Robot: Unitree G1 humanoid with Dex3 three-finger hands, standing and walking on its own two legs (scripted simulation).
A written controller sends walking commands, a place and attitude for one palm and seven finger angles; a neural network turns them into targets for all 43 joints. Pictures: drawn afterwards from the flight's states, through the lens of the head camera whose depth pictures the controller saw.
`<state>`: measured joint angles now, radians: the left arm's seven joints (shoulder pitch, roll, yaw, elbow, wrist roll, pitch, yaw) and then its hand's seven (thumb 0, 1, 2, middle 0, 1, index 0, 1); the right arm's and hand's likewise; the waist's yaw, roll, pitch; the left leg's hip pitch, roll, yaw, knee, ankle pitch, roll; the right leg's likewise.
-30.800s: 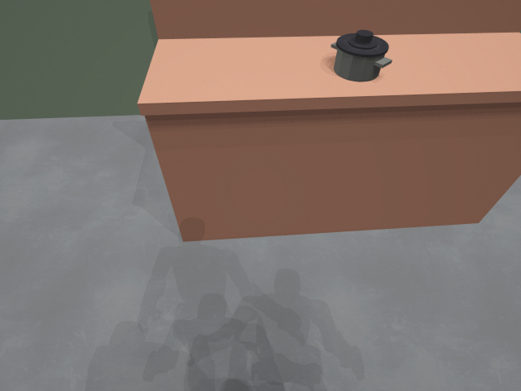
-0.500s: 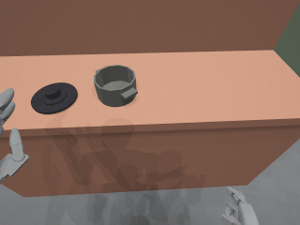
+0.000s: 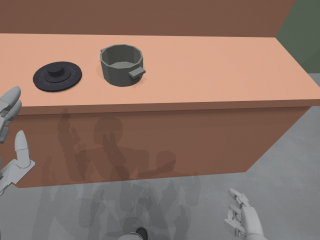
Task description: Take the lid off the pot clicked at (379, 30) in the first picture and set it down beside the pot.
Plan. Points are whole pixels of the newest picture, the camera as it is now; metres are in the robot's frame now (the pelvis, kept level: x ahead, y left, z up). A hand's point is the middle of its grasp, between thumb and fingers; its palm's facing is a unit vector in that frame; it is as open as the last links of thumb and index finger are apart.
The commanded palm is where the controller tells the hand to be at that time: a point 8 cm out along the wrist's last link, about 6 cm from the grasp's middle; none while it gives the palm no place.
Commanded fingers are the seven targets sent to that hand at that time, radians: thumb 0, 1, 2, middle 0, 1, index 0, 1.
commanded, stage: step back with the hand held close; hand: left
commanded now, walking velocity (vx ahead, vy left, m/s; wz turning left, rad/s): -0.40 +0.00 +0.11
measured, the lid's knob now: (55, 69) +0.61 +0.41 +0.03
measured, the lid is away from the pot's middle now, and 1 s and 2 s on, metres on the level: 0.23 0.23 0.23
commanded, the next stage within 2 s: stop stepping back and stand still in 0.20 s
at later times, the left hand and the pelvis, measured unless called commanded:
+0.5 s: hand out of the picture +0.03 +0.23 +0.17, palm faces +0.21 -0.85 -0.48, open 7.4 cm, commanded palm -0.02 +0.29 +0.20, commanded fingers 0.00 0.90 0.90 -0.20 -0.30 -0.20 -0.30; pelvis -0.14 +0.01 -0.01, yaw +1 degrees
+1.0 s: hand out of the picture -0.02 +0.23 +0.20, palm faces +0.30 -0.77 -0.56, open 7.4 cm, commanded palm -0.06 +0.29 +0.20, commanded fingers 0.00 0.90 0.90 -0.20 -0.30 -0.20 -0.30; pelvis -0.19 +0.01 -0.01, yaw +1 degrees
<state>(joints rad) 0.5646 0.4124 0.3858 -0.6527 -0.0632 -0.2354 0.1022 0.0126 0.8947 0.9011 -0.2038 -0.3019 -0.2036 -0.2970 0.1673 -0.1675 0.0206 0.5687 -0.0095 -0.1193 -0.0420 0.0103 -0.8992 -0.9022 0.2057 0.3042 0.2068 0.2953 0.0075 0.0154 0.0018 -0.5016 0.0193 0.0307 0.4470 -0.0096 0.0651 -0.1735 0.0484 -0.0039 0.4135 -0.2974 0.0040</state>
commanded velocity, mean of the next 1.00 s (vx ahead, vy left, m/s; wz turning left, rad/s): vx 0.05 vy -0.04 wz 0.03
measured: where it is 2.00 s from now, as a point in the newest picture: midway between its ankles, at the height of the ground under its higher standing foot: outside the picture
